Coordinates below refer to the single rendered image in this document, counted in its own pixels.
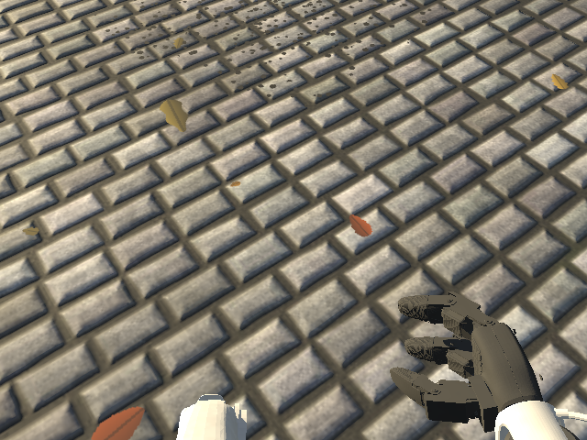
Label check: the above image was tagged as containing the robot right hand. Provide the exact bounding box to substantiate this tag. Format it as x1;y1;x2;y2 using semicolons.
390;291;543;433

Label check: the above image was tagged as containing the right robot forearm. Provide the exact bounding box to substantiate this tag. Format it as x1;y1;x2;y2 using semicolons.
494;401;580;440

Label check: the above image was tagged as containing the left robot shin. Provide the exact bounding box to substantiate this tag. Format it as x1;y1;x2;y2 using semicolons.
178;394;224;431

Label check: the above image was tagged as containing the left robot thigh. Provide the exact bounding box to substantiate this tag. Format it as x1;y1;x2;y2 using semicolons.
176;400;247;440

